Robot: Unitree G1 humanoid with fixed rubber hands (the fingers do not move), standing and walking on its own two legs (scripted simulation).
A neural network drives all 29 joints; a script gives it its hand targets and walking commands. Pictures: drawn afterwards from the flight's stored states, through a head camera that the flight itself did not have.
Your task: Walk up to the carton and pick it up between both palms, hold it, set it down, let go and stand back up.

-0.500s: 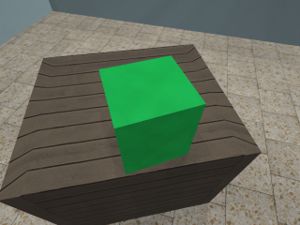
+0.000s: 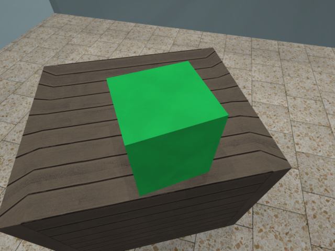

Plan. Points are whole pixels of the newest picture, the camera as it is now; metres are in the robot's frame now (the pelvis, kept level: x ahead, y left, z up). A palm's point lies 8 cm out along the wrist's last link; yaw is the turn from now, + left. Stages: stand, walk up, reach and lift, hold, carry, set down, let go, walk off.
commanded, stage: stand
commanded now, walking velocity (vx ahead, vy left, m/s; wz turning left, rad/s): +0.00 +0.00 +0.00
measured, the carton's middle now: (163, 130) +0.40 +0.01 +0.05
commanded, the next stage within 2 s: none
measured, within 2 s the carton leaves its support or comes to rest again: neither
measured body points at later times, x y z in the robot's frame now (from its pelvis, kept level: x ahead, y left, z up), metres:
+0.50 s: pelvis +0.00 +0.00 +0.00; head +0.02 +0.00 +0.45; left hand +0.00 +0.21 -0.16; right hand -0.01 -0.22 -0.16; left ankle -0.06 +0.07 -0.73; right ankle +0.00 -0.17 -0.73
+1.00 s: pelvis +0.00 +0.00 +0.00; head +0.02 +0.01 +0.45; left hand +0.02 +0.22 -0.17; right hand -0.02 -0.21 -0.16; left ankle -0.06 +0.07 -0.73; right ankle +0.00 -0.17 -0.73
